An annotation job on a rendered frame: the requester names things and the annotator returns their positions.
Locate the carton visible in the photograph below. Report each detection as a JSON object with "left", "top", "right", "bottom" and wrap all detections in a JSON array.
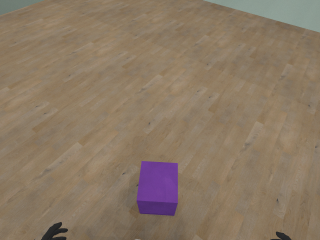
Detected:
[{"left": 136, "top": 161, "right": 178, "bottom": 216}]

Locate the robot left hand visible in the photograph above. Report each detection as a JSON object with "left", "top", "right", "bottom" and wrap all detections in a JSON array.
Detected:
[{"left": 41, "top": 222, "right": 68, "bottom": 240}]

